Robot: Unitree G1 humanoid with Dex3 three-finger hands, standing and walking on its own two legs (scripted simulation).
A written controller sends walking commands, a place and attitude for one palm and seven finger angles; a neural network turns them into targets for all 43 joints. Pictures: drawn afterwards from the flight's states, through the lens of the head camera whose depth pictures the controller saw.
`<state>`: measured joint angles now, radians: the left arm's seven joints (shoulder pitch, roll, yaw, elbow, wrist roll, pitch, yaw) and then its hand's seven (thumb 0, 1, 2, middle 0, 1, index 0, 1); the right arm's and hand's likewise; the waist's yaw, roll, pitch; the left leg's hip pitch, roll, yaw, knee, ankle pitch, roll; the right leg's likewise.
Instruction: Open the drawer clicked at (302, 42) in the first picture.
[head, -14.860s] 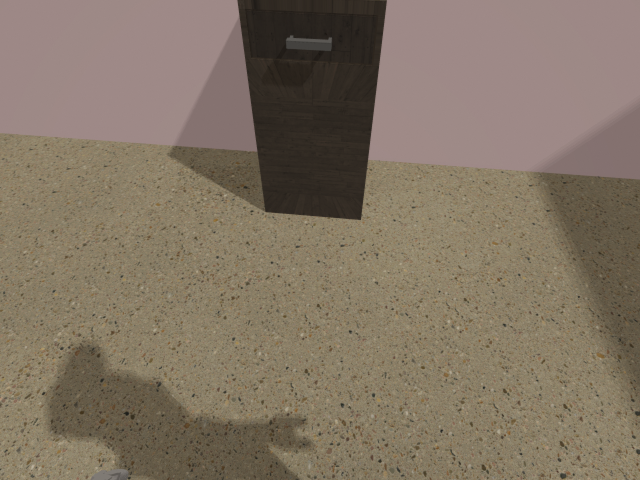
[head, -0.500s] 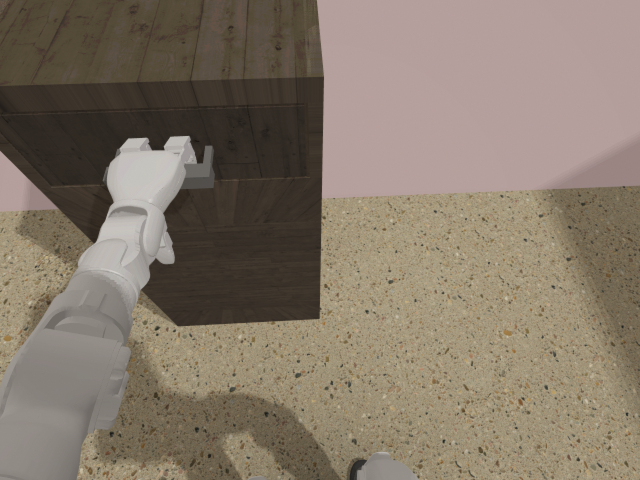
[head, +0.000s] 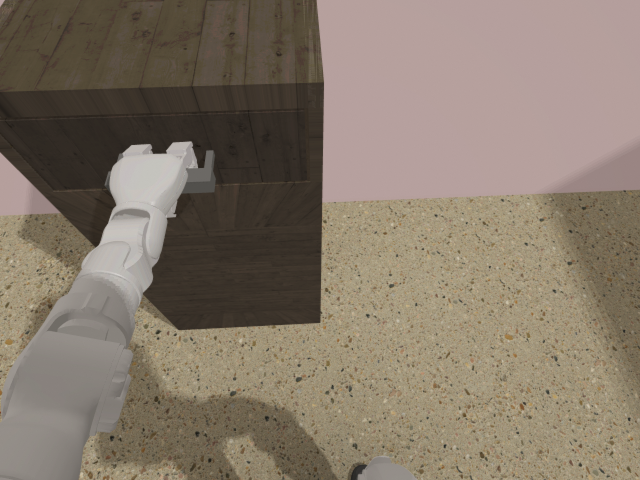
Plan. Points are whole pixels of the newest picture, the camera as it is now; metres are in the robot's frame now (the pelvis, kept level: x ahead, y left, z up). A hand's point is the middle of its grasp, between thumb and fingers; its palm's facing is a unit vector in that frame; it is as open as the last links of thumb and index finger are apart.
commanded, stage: close the thumb around the handle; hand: left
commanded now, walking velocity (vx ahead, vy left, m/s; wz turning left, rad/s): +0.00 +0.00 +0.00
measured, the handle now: (164, 170) +0.53 +0.19 +0.04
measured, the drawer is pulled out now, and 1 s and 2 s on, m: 0.00 0.03 0.22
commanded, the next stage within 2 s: pull the drawer open in 0.08 s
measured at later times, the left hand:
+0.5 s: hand (165, 213) +0.47 +0.19 +0.02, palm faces -0.04 -0.04 -1.00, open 5.6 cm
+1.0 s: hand (161, 223) +0.45 +0.19 +0.02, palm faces -0.07 -0.01 -1.00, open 5.6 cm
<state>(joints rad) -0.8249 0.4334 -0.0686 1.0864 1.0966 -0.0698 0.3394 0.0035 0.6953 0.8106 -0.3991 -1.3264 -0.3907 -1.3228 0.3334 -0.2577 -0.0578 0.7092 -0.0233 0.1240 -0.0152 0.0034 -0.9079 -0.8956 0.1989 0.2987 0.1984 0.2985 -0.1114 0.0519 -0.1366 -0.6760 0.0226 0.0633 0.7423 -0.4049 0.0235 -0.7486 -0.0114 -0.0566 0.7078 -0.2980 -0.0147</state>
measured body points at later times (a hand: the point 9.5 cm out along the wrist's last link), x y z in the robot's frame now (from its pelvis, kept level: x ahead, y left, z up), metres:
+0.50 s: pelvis +0.02 +0.00 +0.01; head +0.11 -0.01 +0.45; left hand +0.46 +0.19 +0.07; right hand +0.04 -0.27 -0.13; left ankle -0.04 +0.10 -0.71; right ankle +0.01 -0.11 -0.71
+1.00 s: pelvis +0.02 +0.00 +0.01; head +0.10 -0.02 +0.45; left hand +0.45 +0.19 +0.07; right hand +0.11 -0.27 -0.13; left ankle -0.04 +0.10 -0.71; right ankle +0.01 -0.11 -0.71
